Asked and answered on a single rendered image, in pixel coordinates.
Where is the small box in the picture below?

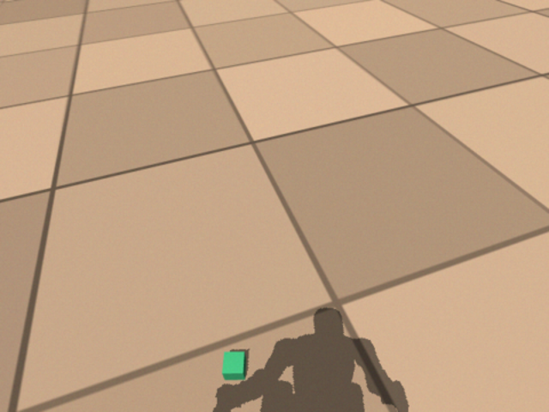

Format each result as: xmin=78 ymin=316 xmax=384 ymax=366
xmin=222 ymin=352 xmax=246 ymax=380

